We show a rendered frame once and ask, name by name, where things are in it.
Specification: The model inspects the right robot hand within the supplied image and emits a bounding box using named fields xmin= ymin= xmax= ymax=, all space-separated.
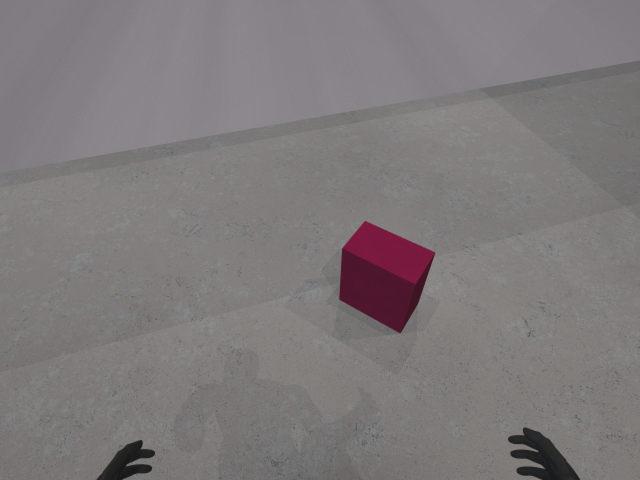
xmin=508 ymin=427 xmax=580 ymax=480

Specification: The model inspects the carton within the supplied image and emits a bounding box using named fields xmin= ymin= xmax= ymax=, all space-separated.
xmin=339 ymin=221 xmax=435 ymax=333

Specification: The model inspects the left robot hand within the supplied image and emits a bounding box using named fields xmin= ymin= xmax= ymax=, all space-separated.
xmin=97 ymin=440 xmax=155 ymax=480

